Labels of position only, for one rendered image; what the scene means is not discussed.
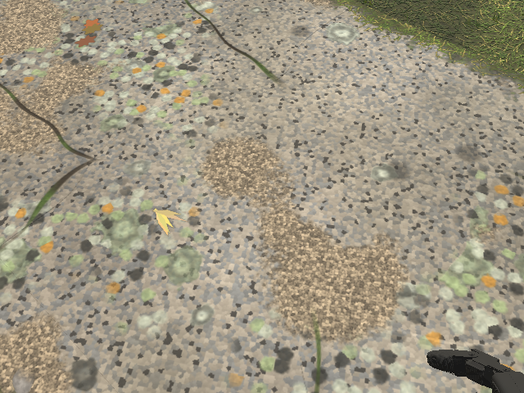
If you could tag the right robot hand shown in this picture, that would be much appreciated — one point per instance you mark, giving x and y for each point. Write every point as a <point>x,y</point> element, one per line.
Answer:
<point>479,367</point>

